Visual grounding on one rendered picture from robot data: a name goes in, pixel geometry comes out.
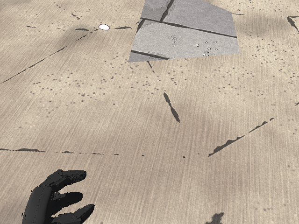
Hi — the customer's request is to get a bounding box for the left robot hand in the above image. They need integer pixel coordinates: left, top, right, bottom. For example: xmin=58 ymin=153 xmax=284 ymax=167
xmin=21 ymin=169 xmax=94 ymax=224

